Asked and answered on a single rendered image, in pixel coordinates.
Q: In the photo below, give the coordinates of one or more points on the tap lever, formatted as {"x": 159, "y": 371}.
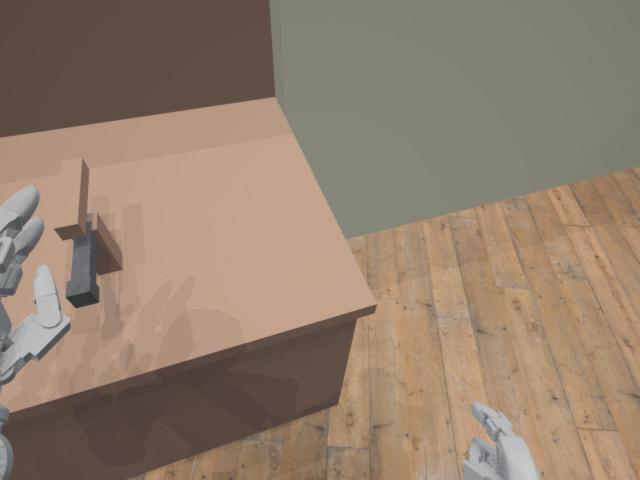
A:
{"x": 82, "y": 290}

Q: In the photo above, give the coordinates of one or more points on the counter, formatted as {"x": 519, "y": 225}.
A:
{"x": 228, "y": 295}

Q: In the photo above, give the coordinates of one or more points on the robot left hand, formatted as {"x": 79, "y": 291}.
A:
{"x": 36, "y": 334}

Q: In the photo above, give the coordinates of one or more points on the robot right hand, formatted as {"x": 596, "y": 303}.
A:
{"x": 510, "y": 460}

